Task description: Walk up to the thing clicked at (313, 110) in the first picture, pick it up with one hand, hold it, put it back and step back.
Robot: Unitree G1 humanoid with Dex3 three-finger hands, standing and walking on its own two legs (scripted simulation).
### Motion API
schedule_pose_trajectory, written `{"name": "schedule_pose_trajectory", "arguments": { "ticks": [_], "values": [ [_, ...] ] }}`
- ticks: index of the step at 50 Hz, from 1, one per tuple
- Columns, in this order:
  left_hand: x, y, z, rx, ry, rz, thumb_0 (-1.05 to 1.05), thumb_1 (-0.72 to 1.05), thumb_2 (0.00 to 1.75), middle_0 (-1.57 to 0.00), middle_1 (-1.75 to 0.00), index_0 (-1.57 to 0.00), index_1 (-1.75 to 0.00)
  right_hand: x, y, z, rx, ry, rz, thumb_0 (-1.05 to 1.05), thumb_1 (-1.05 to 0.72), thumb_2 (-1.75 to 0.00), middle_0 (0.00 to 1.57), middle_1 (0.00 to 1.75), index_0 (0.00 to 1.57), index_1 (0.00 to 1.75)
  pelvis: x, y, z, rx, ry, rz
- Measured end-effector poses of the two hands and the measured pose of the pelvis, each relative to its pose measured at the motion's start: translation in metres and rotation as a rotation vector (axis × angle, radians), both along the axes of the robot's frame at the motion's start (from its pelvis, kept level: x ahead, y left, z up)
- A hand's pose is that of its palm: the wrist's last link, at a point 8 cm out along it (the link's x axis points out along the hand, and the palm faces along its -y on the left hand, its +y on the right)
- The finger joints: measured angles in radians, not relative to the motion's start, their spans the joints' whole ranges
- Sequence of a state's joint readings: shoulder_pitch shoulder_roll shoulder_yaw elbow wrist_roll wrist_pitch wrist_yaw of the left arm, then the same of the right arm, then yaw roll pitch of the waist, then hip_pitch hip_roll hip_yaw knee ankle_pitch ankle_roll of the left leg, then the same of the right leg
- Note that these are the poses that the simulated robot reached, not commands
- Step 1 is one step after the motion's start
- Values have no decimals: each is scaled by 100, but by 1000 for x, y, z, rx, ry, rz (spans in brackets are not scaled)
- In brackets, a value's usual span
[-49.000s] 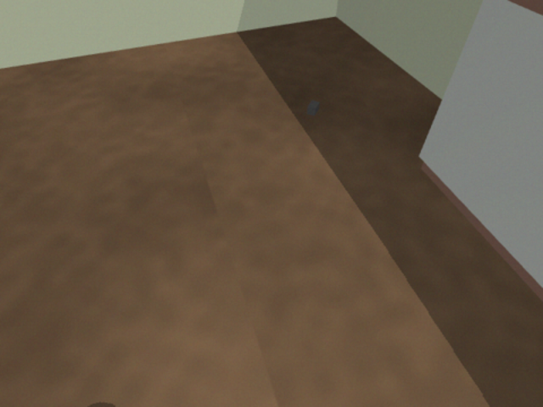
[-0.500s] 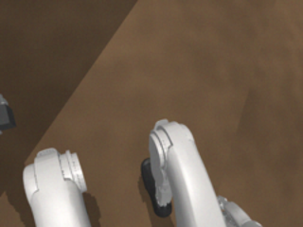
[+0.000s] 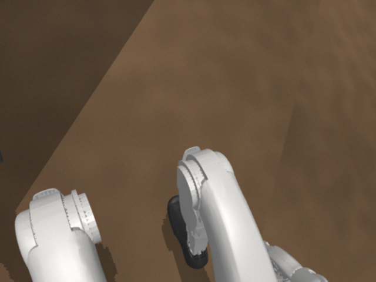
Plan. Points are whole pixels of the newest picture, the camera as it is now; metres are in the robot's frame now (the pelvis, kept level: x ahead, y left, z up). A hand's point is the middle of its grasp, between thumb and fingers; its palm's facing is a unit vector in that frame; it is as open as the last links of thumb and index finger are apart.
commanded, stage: rest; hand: left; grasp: from above
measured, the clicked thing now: out of the picture +0.42 +0.32 -0.26
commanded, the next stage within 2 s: open in 0.54 s
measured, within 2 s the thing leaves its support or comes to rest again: rests again in 1.84 s
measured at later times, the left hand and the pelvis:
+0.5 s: hand out of the picture +0.42 +0.32 -0.23, palm faces -0.43 -0.14 -0.89, open 8.1 cm; pelvis +0.00 +0.00 +0.00, yaw -1 degrees
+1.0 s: hand out of the picture +0.41 +0.32 -0.23, palm faces -0.45 -0.13 -0.89, open 9.0 cm; pelvis -0.01 +0.00 +0.00, yaw -2 degrees
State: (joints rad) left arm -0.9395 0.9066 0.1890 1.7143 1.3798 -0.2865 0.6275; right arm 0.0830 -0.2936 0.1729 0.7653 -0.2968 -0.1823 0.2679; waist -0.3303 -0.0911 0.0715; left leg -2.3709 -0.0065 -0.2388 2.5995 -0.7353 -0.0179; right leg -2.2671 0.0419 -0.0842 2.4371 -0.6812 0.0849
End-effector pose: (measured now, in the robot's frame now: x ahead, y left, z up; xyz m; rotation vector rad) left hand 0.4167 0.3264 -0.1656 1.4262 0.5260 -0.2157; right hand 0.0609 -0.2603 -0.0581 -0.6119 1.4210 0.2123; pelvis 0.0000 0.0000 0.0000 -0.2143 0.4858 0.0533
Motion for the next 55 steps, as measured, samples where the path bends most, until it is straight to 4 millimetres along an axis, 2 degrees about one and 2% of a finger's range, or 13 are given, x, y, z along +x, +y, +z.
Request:
{"name": "schedule_pose_trajectory", "arguments": {
  "ticks": [16, 35, 55],
  "values": [
    [4, -3, -3, 4, -13, -7, -3, 23, 21, -98, -20, -98, -21, -8, 1, 4, 11, 17, 30, 0, -91, -90, 21, 30, 20, 30, -2, 1, -1, -10, -20, -11],
    [2, -3, -3, 3, -20, -4, -3, 23, 22, -98, -21, -98, -21, -4, 6, 9, 17, -11, 86, 0, -91, -90, 21, 30, 20, 30, -7, 3, 0, -23, -43, -15],
    [2, 0, -14, 7, -9, -5, -1, 10, 56, -68, -46, -66, -49, 0, 7, 10, 33, 15, 111, 0, -91, -90, 21, 30, 20, 30, -4, 2, 1, -27, -39, -15]
  ]
}}
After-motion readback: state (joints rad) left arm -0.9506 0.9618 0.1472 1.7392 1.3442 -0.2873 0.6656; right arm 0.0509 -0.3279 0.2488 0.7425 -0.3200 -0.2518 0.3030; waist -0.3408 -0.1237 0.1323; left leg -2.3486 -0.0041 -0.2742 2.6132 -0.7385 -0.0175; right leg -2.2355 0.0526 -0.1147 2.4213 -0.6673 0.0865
